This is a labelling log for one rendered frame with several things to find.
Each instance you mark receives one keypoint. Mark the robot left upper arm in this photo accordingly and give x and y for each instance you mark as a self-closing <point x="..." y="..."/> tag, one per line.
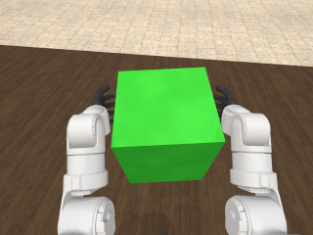
<point x="87" y="216"/>

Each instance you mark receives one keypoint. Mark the left robot hand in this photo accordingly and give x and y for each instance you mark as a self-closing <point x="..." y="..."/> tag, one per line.
<point x="100" y="100"/>

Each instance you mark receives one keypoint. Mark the carton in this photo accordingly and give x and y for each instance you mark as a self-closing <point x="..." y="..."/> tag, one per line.
<point x="165" y="125"/>

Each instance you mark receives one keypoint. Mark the right robot hand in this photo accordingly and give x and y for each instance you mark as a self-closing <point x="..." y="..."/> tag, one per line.
<point x="226" y="101"/>

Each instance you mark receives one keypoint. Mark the robot right forearm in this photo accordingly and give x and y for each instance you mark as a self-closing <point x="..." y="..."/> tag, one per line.
<point x="250" y="141"/>

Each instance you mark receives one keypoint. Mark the robot left forearm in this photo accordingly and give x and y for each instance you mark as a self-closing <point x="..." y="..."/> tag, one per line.
<point x="86" y="146"/>

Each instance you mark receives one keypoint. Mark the robot right upper arm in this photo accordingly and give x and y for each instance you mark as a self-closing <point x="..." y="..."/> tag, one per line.
<point x="254" y="215"/>

